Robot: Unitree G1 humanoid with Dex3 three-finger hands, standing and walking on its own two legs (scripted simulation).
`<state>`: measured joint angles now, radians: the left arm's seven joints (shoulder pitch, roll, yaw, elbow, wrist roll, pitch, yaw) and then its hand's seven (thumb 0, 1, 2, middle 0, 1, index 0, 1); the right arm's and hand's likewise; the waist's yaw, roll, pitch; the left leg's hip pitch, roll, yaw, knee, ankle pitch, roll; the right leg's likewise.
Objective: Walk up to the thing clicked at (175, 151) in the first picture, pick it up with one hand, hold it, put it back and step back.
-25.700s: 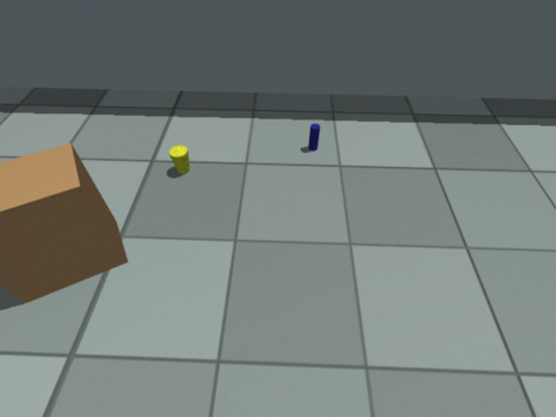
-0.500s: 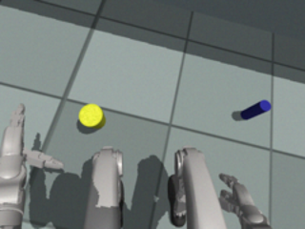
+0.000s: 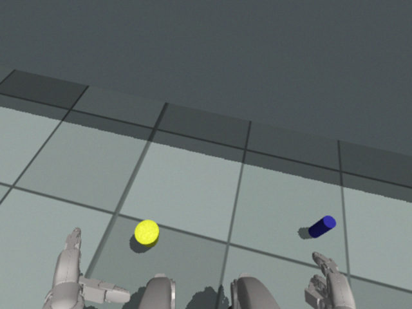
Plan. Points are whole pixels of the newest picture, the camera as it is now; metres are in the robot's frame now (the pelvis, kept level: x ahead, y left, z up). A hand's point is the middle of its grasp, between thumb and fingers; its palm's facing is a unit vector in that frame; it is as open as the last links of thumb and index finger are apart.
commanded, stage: home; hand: left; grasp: from the side
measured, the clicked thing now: (148, 235) +0.42 +0.21 -0.60
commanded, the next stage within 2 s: stand in 1.90 s
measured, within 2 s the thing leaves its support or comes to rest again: neither
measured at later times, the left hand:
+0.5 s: hand (96, 293) +0.17 +0.19 -0.01, palm faces +0.14 -0.95 -0.29, open 17.5 cm
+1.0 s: hand (99, 290) +0.17 +0.18 -0.01, palm faces +0.13 -0.95 -0.29, open 17.4 cm
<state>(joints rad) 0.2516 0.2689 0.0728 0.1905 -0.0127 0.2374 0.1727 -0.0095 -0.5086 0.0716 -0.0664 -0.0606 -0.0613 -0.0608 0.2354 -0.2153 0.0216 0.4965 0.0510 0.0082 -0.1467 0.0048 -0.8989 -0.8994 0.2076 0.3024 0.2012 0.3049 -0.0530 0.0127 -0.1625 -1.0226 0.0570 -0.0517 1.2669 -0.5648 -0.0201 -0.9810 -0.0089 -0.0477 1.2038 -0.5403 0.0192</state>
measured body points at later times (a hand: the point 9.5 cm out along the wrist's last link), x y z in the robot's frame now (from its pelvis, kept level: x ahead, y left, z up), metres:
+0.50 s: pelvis +0.01 +0.00 +0.05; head +0.04 +0.01 +0.50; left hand +0.16 +0.24 +0.01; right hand +0.19 -0.23 -0.01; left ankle +0.02 +0.13 -0.63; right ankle +0.02 -0.14 -0.63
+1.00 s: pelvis +0.01 +0.00 +0.06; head +0.04 +0.00 +0.50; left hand +0.16 +0.23 +0.02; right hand +0.18 -0.24 -0.02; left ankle +0.02 +0.13 -0.63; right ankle +0.02 -0.14 -0.63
